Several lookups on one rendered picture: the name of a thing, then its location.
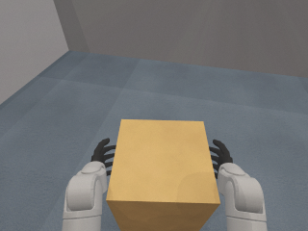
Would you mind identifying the robot left hand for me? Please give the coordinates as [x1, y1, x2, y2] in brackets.
[90, 138, 116, 176]

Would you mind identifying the carton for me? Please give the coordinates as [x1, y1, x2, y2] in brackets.
[106, 119, 220, 231]

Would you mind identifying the right robot forearm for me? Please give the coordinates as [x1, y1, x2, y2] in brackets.
[218, 163, 268, 231]

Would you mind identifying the left robot forearm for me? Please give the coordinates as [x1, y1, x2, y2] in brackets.
[62, 161, 108, 231]

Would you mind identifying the robot right hand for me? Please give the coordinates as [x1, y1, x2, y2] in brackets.
[209, 139, 233, 179]

